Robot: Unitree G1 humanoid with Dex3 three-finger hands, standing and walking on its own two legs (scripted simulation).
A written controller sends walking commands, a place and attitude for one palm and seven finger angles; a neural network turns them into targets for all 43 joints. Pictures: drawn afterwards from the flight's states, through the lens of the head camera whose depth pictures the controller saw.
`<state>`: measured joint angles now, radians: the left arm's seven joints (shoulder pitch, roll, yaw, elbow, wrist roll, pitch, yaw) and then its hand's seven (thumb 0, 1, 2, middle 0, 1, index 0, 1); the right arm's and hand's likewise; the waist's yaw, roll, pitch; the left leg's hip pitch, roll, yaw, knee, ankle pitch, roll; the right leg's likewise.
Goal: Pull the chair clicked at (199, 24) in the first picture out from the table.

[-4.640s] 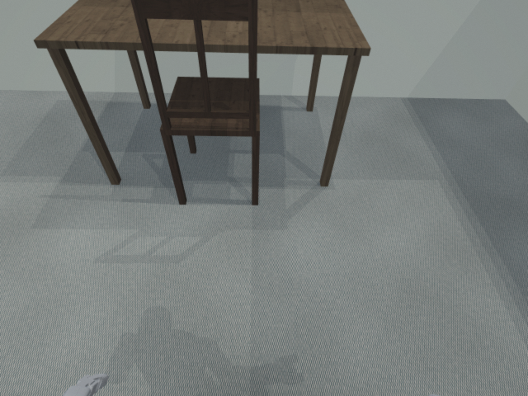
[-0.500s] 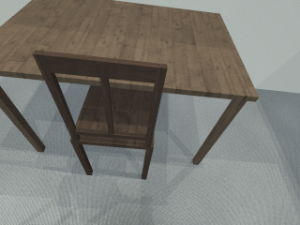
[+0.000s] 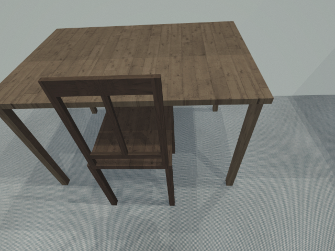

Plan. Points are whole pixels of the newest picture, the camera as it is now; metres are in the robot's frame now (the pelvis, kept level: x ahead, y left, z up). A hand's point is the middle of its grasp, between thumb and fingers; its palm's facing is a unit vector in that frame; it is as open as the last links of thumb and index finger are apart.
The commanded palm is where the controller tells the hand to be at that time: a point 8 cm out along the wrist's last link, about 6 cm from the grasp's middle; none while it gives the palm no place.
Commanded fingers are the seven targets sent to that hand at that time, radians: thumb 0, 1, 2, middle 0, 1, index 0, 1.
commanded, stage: come to a stop and stand still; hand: left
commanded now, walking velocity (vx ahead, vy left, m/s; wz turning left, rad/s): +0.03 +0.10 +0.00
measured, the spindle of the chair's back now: (116, 128) +0.55 +0.23 -0.07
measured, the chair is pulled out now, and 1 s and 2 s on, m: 0.00 0.00 0.00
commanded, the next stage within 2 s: look again from close up in 0.78 s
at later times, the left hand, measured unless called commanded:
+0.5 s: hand out of the picture +0.01 +0.21 -0.19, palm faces +0.05 -0.99 -0.16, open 7.3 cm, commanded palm none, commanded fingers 0.00 0.90 0.90 -0.20 -0.30 -0.20 -0.30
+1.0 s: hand out of the picture -0.02 +0.22 -0.19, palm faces +0.00 -0.98 -0.20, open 7.3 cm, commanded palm none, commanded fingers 0.00 0.90 0.90 -0.20 -0.30 -0.20 -0.30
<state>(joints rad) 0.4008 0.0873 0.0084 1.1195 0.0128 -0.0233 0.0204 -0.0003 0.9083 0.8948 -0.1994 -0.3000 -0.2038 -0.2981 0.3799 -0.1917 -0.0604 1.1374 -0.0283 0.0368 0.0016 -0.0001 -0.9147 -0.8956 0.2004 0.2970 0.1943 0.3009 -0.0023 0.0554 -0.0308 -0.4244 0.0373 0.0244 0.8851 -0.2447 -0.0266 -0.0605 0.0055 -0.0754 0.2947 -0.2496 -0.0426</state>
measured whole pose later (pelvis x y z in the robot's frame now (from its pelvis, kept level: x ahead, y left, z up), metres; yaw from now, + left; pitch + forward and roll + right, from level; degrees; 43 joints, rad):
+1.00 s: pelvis -0.01 +0.05 -0.01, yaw +0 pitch -1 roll +0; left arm 0.28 0.15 -0.02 1.11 0.01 -0.02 0.04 0.00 0.91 0.89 -0.20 -0.30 -0.20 -0.30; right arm 0.30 -0.16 0.01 1.10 -0.01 -0.02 -0.01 0.00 -0.91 -0.90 0.20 0.30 0.20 0.30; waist -0.01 0.02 0.06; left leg -0.25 0.02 0.06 0.51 -0.25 0.02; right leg -0.13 -0.05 -0.06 0.46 -0.32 0.03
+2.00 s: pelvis +0.01 +0.02 -0.01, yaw +0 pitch +0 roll +1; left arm 0.30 0.15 -0.01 1.11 0.01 -0.02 0.03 0.00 0.91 0.89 -0.20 -0.30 -0.20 -0.30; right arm 0.24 -0.16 0.01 1.14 -0.01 -0.02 -0.03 0.01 -0.93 -0.90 0.20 0.30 0.20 0.30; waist 0.01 -0.02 0.03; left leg -0.20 0.04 0.07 0.45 -0.25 -0.02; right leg -0.11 -0.03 -0.06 0.45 -0.34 0.00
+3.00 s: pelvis +0.05 +0.04 -0.02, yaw +0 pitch +0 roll +1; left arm 0.42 0.15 0.03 1.14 0.02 -0.02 0.01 0.00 0.91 0.89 -0.20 -0.30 -0.20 -0.30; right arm 0.31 -0.14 0.01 1.14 -0.02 -0.03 -0.02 0.00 -0.92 -0.90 0.20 0.30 0.20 0.30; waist 0.03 -0.05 0.00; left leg -0.19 0.03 0.08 0.59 -0.40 -0.01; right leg -0.10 -0.06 -0.08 0.59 -0.46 -0.01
